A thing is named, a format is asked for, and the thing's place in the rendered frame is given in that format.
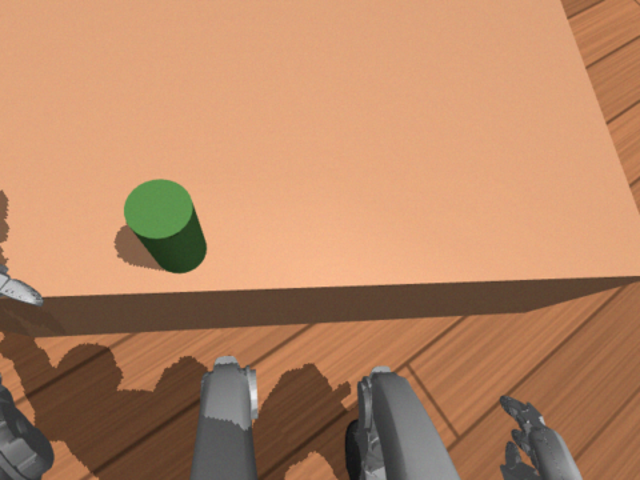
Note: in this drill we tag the right robot hand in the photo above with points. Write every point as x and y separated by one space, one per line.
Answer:
545 447

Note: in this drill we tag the right robot foot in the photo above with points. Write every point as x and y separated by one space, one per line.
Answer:
352 453

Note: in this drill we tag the left robot hand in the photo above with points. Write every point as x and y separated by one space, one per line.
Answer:
18 290

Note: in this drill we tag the left robot arm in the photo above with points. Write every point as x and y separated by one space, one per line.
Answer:
25 453

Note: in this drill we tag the can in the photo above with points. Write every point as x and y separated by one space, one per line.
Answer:
162 215

